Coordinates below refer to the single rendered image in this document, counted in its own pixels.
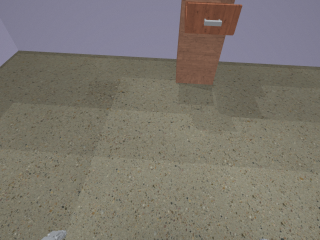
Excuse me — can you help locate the cabinet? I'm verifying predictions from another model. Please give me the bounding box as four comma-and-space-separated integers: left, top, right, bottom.
175, 0, 235, 85

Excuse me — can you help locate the robot left hand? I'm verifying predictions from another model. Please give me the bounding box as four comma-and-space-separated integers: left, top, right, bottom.
42, 230, 67, 240

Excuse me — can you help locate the handle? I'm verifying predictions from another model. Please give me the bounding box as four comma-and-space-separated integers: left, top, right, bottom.
204, 18, 222, 27

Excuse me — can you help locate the drawer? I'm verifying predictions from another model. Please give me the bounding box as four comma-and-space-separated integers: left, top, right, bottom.
184, 1, 242, 36

